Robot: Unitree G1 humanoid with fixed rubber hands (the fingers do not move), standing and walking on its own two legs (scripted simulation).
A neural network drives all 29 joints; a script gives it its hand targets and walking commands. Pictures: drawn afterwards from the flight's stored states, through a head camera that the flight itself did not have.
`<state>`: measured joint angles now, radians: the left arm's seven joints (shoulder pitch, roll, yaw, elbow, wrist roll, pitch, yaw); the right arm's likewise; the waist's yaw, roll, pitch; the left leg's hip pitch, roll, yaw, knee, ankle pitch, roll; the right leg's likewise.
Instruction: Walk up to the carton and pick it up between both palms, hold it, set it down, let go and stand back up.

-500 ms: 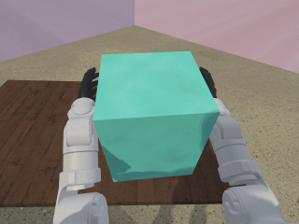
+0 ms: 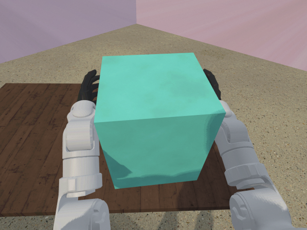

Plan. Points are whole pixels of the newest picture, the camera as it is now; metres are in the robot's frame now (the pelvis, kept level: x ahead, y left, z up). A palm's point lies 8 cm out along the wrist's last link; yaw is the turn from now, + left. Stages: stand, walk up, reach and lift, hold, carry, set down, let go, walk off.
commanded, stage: hold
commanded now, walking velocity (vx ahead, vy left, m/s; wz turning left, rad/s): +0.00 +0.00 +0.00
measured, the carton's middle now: (153, 122) +0.33 +0.00 +0.17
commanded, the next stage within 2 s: none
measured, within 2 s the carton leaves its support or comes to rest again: neither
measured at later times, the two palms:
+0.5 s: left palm (82, 103) +0.35 +0.16 +0.21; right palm (210, 99) +0.36 -0.14 +0.21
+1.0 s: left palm (84, 107) +0.35 +0.16 +0.20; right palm (209, 100) +0.36 -0.14 +0.21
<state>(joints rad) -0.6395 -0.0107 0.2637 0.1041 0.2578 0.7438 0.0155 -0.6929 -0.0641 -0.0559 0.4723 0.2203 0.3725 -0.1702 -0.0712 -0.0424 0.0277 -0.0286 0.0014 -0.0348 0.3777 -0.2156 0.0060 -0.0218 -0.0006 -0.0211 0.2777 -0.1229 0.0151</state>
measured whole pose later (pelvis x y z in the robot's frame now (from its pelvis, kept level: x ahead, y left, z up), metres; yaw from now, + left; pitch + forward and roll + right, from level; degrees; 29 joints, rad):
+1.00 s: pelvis +0.00 -0.01 +0.00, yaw +1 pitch -8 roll -1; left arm -0.62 0.00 0.29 0.12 0.25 0.74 -0.01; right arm -0.70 -0.04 -0.07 0.46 0.20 0.43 -0.18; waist -0.07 -0.05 0.01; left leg -0.03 0.00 -0.05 0.37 -0.21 0.00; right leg -0.03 0.00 -0.03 0.29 -0.13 0.01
